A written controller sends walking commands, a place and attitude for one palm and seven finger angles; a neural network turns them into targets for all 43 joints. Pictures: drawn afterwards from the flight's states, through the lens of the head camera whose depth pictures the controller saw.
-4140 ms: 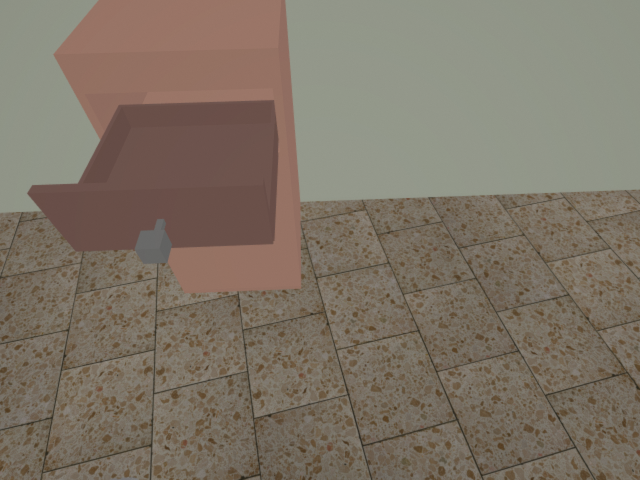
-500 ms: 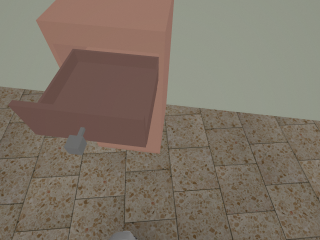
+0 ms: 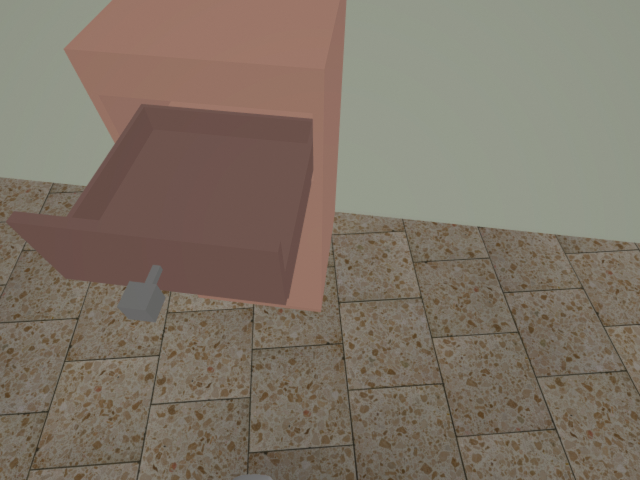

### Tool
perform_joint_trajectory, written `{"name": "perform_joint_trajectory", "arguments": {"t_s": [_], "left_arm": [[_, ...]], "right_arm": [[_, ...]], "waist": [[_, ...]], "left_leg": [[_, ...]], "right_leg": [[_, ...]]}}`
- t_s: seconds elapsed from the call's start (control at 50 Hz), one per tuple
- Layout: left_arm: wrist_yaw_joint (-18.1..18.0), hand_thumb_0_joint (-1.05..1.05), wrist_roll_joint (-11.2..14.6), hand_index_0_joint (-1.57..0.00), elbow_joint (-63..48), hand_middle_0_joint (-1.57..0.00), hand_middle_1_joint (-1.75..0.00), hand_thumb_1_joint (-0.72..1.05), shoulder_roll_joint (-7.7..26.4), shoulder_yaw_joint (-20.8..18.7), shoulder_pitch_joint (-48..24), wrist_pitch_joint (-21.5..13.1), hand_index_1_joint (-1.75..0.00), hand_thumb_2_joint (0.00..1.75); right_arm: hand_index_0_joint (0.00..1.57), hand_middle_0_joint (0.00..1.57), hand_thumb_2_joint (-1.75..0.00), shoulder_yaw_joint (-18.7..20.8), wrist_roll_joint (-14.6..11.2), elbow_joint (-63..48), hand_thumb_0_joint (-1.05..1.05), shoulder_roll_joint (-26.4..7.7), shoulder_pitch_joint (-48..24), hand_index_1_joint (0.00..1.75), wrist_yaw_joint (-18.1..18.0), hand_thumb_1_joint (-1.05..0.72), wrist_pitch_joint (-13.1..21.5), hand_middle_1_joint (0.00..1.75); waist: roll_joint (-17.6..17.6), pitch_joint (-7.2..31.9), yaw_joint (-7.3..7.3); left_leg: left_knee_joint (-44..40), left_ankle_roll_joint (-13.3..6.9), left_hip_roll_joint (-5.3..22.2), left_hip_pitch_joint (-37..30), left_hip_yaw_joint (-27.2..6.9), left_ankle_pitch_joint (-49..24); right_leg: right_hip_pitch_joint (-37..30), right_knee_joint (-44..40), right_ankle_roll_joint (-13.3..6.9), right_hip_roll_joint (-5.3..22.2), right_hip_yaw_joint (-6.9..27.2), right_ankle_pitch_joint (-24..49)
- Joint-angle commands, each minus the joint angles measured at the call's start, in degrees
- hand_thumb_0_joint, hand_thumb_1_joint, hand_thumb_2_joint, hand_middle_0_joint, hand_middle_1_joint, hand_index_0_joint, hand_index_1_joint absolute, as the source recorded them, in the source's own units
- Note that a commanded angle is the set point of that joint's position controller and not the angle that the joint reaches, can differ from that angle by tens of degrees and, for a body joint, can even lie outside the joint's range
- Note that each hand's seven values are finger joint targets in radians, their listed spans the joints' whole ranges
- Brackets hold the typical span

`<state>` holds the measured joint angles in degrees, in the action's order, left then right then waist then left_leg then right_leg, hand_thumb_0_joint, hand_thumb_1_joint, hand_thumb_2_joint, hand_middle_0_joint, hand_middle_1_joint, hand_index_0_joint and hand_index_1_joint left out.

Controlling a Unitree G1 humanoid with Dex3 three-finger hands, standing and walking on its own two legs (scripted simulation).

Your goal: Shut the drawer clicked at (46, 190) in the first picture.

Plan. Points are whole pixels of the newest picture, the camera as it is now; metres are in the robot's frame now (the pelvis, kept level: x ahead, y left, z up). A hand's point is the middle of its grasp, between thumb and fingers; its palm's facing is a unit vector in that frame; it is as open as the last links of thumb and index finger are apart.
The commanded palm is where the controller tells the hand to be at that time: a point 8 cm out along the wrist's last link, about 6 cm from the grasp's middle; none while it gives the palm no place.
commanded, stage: come to a stop and stand still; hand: left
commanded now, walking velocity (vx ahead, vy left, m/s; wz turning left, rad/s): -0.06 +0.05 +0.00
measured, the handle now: (147, 289) +0.36 +0.28 -0.04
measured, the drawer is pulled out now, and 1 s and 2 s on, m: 0.30 0.30 0.30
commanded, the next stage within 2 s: look again from close up in 0.52 s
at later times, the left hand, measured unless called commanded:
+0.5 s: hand out of the picture +0.01 +0.23 -0.16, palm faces -0.03 -0.95 -0.30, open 7.4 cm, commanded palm none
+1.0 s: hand out of the picture +0.02 +0.17 -0.17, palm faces -0.02 -0.97 -0.23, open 7.3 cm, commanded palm none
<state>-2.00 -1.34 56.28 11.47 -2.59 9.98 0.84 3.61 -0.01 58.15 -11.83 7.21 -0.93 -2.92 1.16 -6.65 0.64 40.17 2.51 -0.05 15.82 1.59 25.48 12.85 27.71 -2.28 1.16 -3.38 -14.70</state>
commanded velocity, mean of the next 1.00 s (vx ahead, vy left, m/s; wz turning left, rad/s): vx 0.00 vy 0.00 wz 0.00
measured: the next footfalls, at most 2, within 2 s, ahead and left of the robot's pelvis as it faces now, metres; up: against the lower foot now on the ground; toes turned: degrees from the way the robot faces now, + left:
left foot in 0.06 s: +0.01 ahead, +0.13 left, +0.00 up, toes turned +2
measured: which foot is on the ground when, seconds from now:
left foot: up 0.00-0.04, down 0.06-1.00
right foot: down 0.00-1.00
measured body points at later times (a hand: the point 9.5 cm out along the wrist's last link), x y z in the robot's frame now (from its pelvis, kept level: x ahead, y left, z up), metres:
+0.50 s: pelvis -0.02 +0.03 +0.00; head -0.02 -0.01 +0.44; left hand +0.01 +0.28 -0.14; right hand -0.01 -0.20 -0.18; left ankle -0.03 +0.13 -0.74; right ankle +0.00 -0.09 -0.74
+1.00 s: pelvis +0.00 -0.01 +0.00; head +0.01 -0.03 +0.45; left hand +0.02 +0.22 -0.15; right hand -0.01 -0.23 -0.17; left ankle -0.02 +0.13 -0.74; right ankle +0.00 -0.09 -0.74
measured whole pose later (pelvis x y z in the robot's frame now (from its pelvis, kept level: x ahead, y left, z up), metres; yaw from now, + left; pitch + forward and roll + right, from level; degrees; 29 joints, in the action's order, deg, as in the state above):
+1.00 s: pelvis +0.00 -0.01 +0.00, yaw -2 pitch +0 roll +1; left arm -1.3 -0.3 64.5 9.3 1.0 13.7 -0.9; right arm -0.6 0.8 63.8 -9.7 16.5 -1.4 1.1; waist -1.5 -1.5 -0.2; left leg 23.4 2.1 2.4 8.2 3.3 14.6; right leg 12.9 27.2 -3.1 -1.1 -2.6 -14.1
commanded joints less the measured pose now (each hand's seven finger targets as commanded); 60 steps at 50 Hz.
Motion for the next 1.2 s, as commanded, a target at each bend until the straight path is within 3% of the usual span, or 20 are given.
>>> {"name": "perform_joint_trajectory", "arguments": {"t_s": [0.0, 0.02, 0.04, 0.06, 0.08, 0.1, 0.12, 0.14, 0.16, 0.18, 0.22, 0.24, 0.32, 0.4, 0.52, 0.64, 0.74, 0.82, 0.88, 1.18], "left_arm": [[-0.53, 0.00, 0.85, -0.20, -0.34, -0.20, -0.30, 0.90, 9.38, -2.39, 2.72, -0.88, -0.30, 0.90], [-0.32, 0.00, 1.13, -0.20, -0.75, -0.20, -0.30, 0.90, 7.61, -1.97, 2.51, -0.66, -0.30, 0.90], [-0.23, 0.00, 1.01, -0.20, -0.96, -0.20, -0.30, 0.90, 5.51, -1.28, 2.65, -0.38, -0.30, 0.90], [-0.37, 0.00, 0.88, -0.20, -0.45, -0.20, -0.30, 0.90, 4.88, -0.93, 2.05, -0.01, -0.30, 0.90], [-2.22, 0.00, 0.78, -0.20, 0.89, -0.20, -0.30, 0.90, 4.92, 0.08, 10.70, -2.68, -0.30, 0.90], [-1.90, 0.00, 0.49, -0.20, -1.80, -0.20, -0.30, 0.90, 9.93, -0.33, 5.17, -2.65, -0.30, 0.90], [-1.38, 0.00, 0.77, -0.20, -1.49, -0.20, -0.30, 0.90, 10.18, 0.06, 2.56, -2.18, -0.30, 0.90], [-1.08, 0.00, 0.51, -0.20, -2.17, -0.20, -0.30, 0.90, 8.40, 0.30, 1.82, -1.97, -0.30, 0.90], [-0.99, 0.00, 0.41, -0.20, -2.15, -0.20, -0.30, 0.90, 7.25, 0.58, 2.94, -1.58, -0.30, 0.90], [-0.80, 0.00, 0.30, -0.20, -1.63, -0.20, -0.30, 0.90, 6.45, 0.87, 3.21, -1.09, -0.30, 0.90], [-0.31, 0.00, 0.27, -0.20, -0.85, -0.20, -0.30, 0.90, 5.41, 1.34, 3.90, -0.70, -0.30, 0.90], [-0.11, 0.00, 0.18, -0.20, -0.90, -0.20, -0.30, 0.90, 5.51, 1.26, 3.64, -0.73, -0.30, 0.90], [0.32, 0.00, 0.30, -0.20, -0.12, -0.20, -0.30, 0.90, 5.24, 1.54, 4.11, -0.73, -0.30, 0.90], [0.59, 0.00, 0.44, -0.20, 0.84, -0.20, -0.30, 0.90, 5.38, 1.61, 5.27, -1.14, -0.30, 0.90], [0.62, 0.00, 0.77, -0.20, 2.39, -0.20, -0.30, 0.90, 5.77, 1.95, 5.42, -1.96, -0.30, 0.90], [0.57, 0.00, 0.82, -0.20, 4.18, -0.20, -0.30, 0.90, 5.47, 2.17, 5.76, -2.28, -0.30, 0.90], [0.49, 0.00, 0.84, -0.20, 5.43, -0.20, -0.30, 0.90, 5.14, 2.15, 6.17, -2.68, -0.30, 0.90], [0.48, 0.00, 0.99, -0.20, 6.27, -0.20, -0.30, 0.90, 5.13, 2.11, 6.24, -2.77, -0.30, 0.90], [0.46, 0.00, 0.92, -0.20, 6.43, -0.20, -0.30, 0.90, 5.17, 2.10, 6.15, -2.89, -0.30, 0.90], [0.46, 0.00, 0.94, -0.20, 6.23, -0.20, -0.30, 0.90, 4.92, 1.67, 6.02, -2.94, -0.30, 0.90]], "right_arm": [[0.20, 0.20, -0.90, -0.14, 0.35, -0.48, 0.00, -3.50, 6.25, 0.30, -0.52, -0.90, 1.92, 0.30], [0.20, 0.20, -0.90, 0.13, 0.80, -0.58, 0.00, -5.94, 6.14, 0.30, -0.69, -0.90, 2.33, 0.30], [0.20, 0.20, -0.90, 0.30, 0.99, -1.13, 0.00, -7.47, 4.81, 0.30, -0.89, -0.90, 2.42, 0.30], [0.20, 0.20, -0.90, -0.08, 1.25, -1.24, 0.00, -8.12, 2.82, 0.30, -0.80, -0.90, 2.03, 0.30], [0.20, 0.20, -0.90, 0.27, 0.26, -4.98, 0.00, -9.33, 0.07, 0.30, 0.01, -0.90, 3.36, 0.30], [0.20, 0.20, -0.90, -0.37, 0.96, -7.39, 0.00, -4.57, 3.10, 0.30, 0.29, -0.90, 3.29, 0.30], [0.20, 0.20, -0.90, -1.07, 0.73, -6.17, 0.00, -2.63, 5.19, 0.30, -0.07, -0.90, 3.30, 0.30], [0.20, 0.20, -0.90, -1.29, 1.30, -5.86, 0.00, -3.18, 7.76, 0.30, 0.10, -0.90, 3.47, 0.30], [0.20, 0.20, -0.90, -1.30, 1.33, -6.29, 0.00, -4.57, 8.66, 0.30, -0.17, -0.90, 3.67, 0.30], [0.20, 0.20, -0.90, -1.49, 1.14, -6.67, 0.00, -5.10, 7.75, 0.30, -0.37, -0.90, 3.68, 0.30], [0.20, 0.20, -0.90, -1.71, 0.93, -7.39, 0.00, -5.87, 7.32, 0.30, -0.53, -0.90, 3.81, 0.30], [0.20, 0.20, -0.90, -1.74, 1.12, -7.37, 0.00, -5.91, 8.05, 0.30, -0.52, -0.90, 3.99, 0.30], [0.20, 0.20, -0.90, -1.83, 1.21, -6.21, 0.00, -6.09, 9.29, 0.30, -0.37, -0.90, 4.12, 0.30], [0.20, 0.20, -0.90, -2.23, 1.27, -4.68, 0.00, -6.58, 9.85, 0.30, -0.33, -0.90, 4.54, 0.30], [0.20, 0.20, -0.90, -2.98, 1.02, -1.62, 0.00, -5.12, 11.82, 0.30, -0.38, -0.90, 4.86, 0.30], [0.20, 0.20, -0.90, -3.45, 0.88, 1.21, 0.00, -3.61, 12.56, 0.30, -0.54, -0.90, 4.81, 0.30], [0.20, 0.20, -0.90, -3.67, 0.80, 3.06, 0.00, -2.88, 13.19, 0.30, -0.74, -0.90, 4.95, 0.30], [0.20, 0.20, -0.90, -3.66, 0.86, 3.90, 0.00, -2.82, 12.99, 0.30, -0.87, -0.90, 4.86, 0.30], [0.20, 0.20, -0.90, -3.58, 0.81, 4.22, 0.00, -2.60, 13.26, 0.30, -0.90, -0.90, 4.66, 0.30], [0.20, 0.20, -0.90, -3.38, 0.87, 4.93, 0.00, -2.40, 13.14, 0.30, -1.15, -0.90, 4.53, 0.30]], "waist": [[4.62, 10.28, -0.84], [-2.22, 10.32, -0.32], [-7.73, 9.95, 0.54], [-8.36, 7.77, 0.94], [-9.48, 14.90, 3.08], [-11.35, 13.94, -0.25], [-12.17, 11.63, -1.81], [-14.33, 9.71, -2.03], [-13.89, 9.03, -1.34], [-11.56, 6.90, -0.57], [-4.32, 2.77, -0.10], [-3.88, 3.23, -0.30], [0.08, -1.17, -0.47], [-0.80, 1.53, -0.15], [1.09, 4.63, -0.91], [0.93, 3.51, -0.92], [0.93, 5.01, -0.91], [-1.53, 4.51, -0.86], [0.28, 4.51, -1.08], [0.10, 3.80, -1.00]], "left_leg": [[-20.37, -0.79, 2.64, -7.25, -0.97, -19.42], [-20.15, -3.01, 8.25, -10.68, -6.03, -30.74], [-19.33, -6.03, 13.53, -9.17, -10.07, -37.08], [-20.02, -7.53, 14.34, -3.73, -8.83, -32.43], [-7.38, -3.60, 10.16, -9.20, -0.10, -34.19], [-6.28, -2.49, 4.45, -4.39, -0.39, -20.92], [-11.70, -2.43, 4.34, -6.05, -1.39, -16.12], [-14.38, -3.25, 5.95, -5.81, -3.26, -21.96], [-15.54, -4.60, 8.39, -4.21, -5.24, -25.23], [-17.41, -5.64, 9.27, -2.29, -6.20, -23.75], [-19.49, -6.17, 8.59, 1.20, -6.66, -15.22], [-20.37, -6.10, 8.23, 0.77, -6.89, -15.29], [-24.84, -5.89, 7.08, 3.73, -7.62, -0.83], [-25.40, -6.05, 6.82, 1.53, -6.92, -1.65], [-21.85, -5.26, 5.46, -3.57, -3.73, -10.42], [-21.15, -4.57, 5.34, -4.61, -2.58, -13.17], [-20.41, -4.06, 5.46, -5.71, -1.82, -15.76], [-20.26, -3.69, 5.32, -5.64, -1.37, -15.65], [-19.70, -3.39, 5.27, -5.67, -1.10, -15.51], [-19.99, -2.93, 5.71, -6.11, -0.95, -16.84]], "right_leg": [[-9.73, 0.07, -3.08, 11.88, 10.05, 34.42], [-4.85, 1.24, -0.13, 7.61, 6.54, 23.69], [-3.49, 1.04, 2.06, 4.36, 3.69, 9.81], [-5.69, 0.02, 2.66, 3.25, 2.87, 1.43], [-3.69, -1.12, 0.61, 6.16, 4.90, 16.94], [-3.45, -0.27, -2.39, 11.45, 13.15, 20.87], [0.39, -0.01, -3.79, 11.82, 12.41, 14.58], [1.37, 2.57, -3.00, 7.52, 9.05, 11.54], [1.10, 3.54, -1.49, 4.24, 5.65, 5.14], [1.25, 3.12, -0.53, 2.65, 3.79, -0.09], [2.04, 1.37, 0.01, 2.26, 4.32, -2.57], [1.95, 1.49, -0.28, 2.31, 4.64, -1.46], [4.08, -0.60, -0.14, 2.52, 6.23, -4.22], [3.03, -1.25, -0.12, 3.04, 6.71, -2.62], [2.78, -3.97, -0.28, 4.50, 8.92, 0.41], [2.73, -5.25, -0.55, 4.89, 9.14, 2.63], [0.50, -5.41, -0.78, 5.24, 9.03, 7.68], [0.20, -6.02, -1.03, 5.47, 9.39, 8.45], [-0.23, -6.85, -0.96, 5.50, 9.54, 9.26], [-1.63, -7.86, -0.75, 4.98, 8.63, 12.09]]}}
